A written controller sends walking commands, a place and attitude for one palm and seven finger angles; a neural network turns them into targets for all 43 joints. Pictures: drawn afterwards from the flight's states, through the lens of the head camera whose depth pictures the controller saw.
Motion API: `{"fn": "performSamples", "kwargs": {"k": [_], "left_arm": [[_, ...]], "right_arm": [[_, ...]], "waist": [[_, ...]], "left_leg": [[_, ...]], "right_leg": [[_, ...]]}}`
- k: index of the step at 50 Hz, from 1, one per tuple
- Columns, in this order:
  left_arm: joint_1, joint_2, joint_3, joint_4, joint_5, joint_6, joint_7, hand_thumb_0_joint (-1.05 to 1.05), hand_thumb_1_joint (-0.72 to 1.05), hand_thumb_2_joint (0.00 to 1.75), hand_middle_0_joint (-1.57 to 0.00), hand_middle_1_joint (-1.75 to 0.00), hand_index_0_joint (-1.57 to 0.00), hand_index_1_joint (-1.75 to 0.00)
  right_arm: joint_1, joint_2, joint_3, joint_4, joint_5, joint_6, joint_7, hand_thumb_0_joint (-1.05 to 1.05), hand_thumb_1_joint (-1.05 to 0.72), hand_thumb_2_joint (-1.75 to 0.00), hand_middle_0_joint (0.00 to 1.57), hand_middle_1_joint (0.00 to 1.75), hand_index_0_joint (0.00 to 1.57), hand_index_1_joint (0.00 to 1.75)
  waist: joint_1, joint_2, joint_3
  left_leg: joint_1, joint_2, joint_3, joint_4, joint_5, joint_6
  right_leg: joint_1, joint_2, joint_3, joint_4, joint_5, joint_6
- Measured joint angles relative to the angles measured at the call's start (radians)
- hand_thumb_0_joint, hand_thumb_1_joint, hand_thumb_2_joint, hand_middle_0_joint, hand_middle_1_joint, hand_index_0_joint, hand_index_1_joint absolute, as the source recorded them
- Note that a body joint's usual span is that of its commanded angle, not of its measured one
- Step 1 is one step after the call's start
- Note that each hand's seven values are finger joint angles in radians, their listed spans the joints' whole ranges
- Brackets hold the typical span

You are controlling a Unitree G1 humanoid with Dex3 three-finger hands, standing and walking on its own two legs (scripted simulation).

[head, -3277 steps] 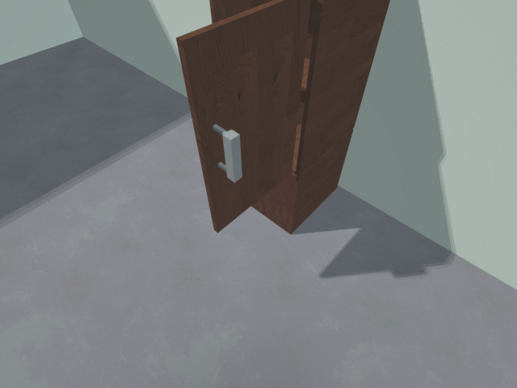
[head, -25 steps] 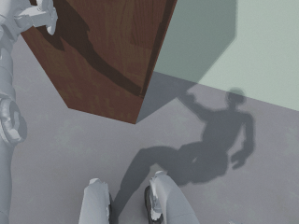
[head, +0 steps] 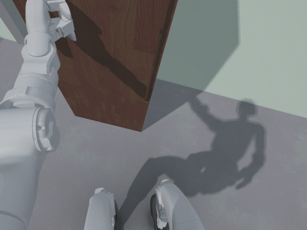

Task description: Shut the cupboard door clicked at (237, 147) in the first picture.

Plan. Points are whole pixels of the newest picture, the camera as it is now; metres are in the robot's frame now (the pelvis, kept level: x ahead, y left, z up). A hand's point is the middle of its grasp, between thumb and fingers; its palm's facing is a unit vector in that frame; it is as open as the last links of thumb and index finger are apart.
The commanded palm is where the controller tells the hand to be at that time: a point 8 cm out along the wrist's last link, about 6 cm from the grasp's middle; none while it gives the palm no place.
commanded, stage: pull the fist back off the door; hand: left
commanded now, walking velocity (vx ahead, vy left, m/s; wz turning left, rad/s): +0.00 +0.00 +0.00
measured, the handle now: (17, 11) +0.64 +0.23 +0.10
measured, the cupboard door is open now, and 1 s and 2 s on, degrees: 0 0 0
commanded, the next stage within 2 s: draw the hand back to the body in 0.48 s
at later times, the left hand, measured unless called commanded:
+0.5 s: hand (76, 44) +0.53 +0.11 +0.10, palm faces +0.05 -1.00 -0.04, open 3.1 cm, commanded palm +0.50 +0.15 +0.10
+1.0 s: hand (40, 59) +0.44 +0.15 +0.16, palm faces +0.04 -1.00 -0.04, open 3.1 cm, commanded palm +0.40 +0.20 +0.17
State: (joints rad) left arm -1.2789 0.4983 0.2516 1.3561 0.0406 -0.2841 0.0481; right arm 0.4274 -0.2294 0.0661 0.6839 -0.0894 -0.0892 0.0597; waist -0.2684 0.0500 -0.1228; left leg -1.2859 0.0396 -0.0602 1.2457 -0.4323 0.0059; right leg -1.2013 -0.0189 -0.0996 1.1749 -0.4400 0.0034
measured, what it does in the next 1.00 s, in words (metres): rises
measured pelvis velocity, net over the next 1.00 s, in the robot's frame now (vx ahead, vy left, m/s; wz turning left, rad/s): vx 0.07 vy -0.02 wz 0.00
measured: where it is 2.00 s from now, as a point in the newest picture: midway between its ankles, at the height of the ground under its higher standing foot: (135, 227)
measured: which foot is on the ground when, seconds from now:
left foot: down 0.00-1.00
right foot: down 0.00-1.00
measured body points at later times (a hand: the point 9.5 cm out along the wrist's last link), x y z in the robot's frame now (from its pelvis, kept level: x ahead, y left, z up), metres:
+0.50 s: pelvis +0.06 -0.02 +0.04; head +0.17 -0.02 +0.48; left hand +0.52 +0.16 +0.11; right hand +0.08 -0.27 -0.08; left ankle +0.07 +0.11 -0.62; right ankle +0.06 -0.13 -0.62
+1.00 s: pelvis +0.07 -0.02 +0.08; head +0.12 -0.03 +0.53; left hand +0.44 +0.20 +0.16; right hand +0.17 -0.26 -0.04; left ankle +0.07 +0.11 -0.62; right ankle +0.06 -0.13 -0.62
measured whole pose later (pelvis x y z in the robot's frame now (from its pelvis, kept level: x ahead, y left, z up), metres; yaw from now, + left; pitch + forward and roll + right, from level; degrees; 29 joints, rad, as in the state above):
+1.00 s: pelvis +0.07 -0.02 +0.08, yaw +0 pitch +11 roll -1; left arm -0.30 0.24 0.20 0.53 -0.19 -0.32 -0.12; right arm 0.31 -0.24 0.01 0.58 0.04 0.03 -0.02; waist -0.05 0.04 -0.10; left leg -0.63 0.05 0.01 0.85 -0.42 -0.02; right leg -0.60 -0.01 -0.04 0.84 -0.43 -0.01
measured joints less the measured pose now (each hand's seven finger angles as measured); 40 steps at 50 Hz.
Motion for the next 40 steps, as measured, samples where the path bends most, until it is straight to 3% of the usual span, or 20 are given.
{"fn": "performSamples", "kwargs": {"k": [5, 14, 20, 27, 33, 40], "left_arm": [[0.084, -0.024, 0.042, -0.049, -0.034, -0.048, -0.02, 0.03, 0.92, 1.0, -1.3, -1.5, -1.31, -1.5], [0.302, -0.14, 0.092, -0.201, -0.047, -0.114, -0.016, 0.02, 0.91, 0.93, -1.3, -1.5, -1.3, -1.5], [0.479, -0.205, 0.07, -0.345, -0.069, -0.158, -0.019, 0.02, 0.9, 0.91, -1.3, -1.5, -1.3, -1.5], [0.571, -0.249, 0.006, -0.385, -0.107, -0.167, -0.047, 0.02, 0.9, 0.9, -1.3, -1.5, -1.3, -1.5], [0.555, -0.249, -0.001, -0.368, -0.112, -0.185, -0.078, 0.02, 0.89, 0.9, -1.3, -1.5, -1.3, -1.5], [0.785, -0.271, -0.032, -0.641, -0.175, -0.111, -0.126, 0.02, 0.9, 0.9, -1.3, -1.5, -1.3, -1.5]], "right_arm": [[0.029, -0.024, -0.016, -0.012, 0.009, 0.021, -0.001, 0.0, -0.9, -0.9, 0.2, 0.3, 0.2, 0.3], [0.019, -0.035, -0.053, -0.039, 0.03, 0.085, -0.002, 0.0, -0.9, -0.9, 0.2, 0.3, 0.2, 0.3], [-0.015, -0.019, -0.071, -0.062, 0.045, 0.104, -0.006, 0.0, -0.9, -0.9, 0.2, 0.3, 0.2, 0.3], [-0.079, -0.011, -0.076, -0.064, 0.064, 0.111, -0.019, 0.0, -0.9, -0.9, 0.2, 0.3, 0.2, 0.3], [-0.139, -0.016, -0.081, -0.063, 0.065, 0.109, -0.031, 0.0, -0.9, -0.9, 0.2, 0.3, 0.2, 0.3], [-0.117, -0.012, -0.081, -0.111, 0.101, 0.137, -0.041, 0.0, -0.9, -0.9, 0.2, 0.3, 0.2, 0.3]], "waist": [[0.01, 0.005, 0.004], [0.052, 0.002, 0.005], [0.094, -0.006, -0.006], [0.143, -0.018, -0.013], [0.152, -0.028, -0.018], [0.185, -0.014, -0.012]], "left_leg": [[0.051, 0.011, 0.023, -0.031, -0.005, 0.0], [0.178, 0.026, 0.066, -0.1, -0.026, -0.005], [0.276, 0.026, 0.083, -0.155, -0.037, -0.012], [0.355, 0.015, 0.067, -0.193, -0.042, -0.021], [0.355, 0.011, 0.056, -0.18, -0.05, -0.026], [0.485, 0.015, 0.084, -0.272, -0.033, -0.023]], "right_leg": [[0.035, 0.01, 0.023, -0.022, 0.001, 0.001], [0.131, 0.023, 0.064, -0.069, -0.015, -0.001], [0.214, 0.023, 0.078, -0.105, -0.031, -0.005], [0.299, 0.014, 0.061, -0.136, -0.049, -0.011], [0.303, 0.01, 0.051, -0.122, -0.063, -0.015], [0.418, 0.016, 0.077, -0.205, -0.039, -0.011]]}}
